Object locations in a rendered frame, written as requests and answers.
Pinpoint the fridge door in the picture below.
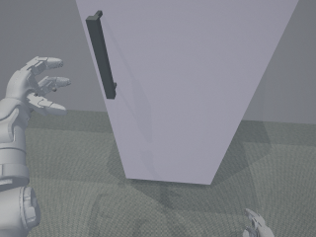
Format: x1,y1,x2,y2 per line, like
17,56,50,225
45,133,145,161
76,0,299,185

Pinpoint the left robot upper arm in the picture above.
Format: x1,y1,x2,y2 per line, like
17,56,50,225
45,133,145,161
0,186,41,237

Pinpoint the robot right hand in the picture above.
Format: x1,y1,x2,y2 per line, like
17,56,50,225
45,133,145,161
242,208,275,237

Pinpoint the handle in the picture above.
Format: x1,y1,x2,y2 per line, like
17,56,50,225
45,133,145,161
85,10,117,100

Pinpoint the robot left forearm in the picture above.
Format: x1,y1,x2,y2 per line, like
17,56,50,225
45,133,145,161
0,98,32,192

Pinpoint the robot left hand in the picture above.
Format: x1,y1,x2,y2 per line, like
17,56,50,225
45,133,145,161
5,56,71,117

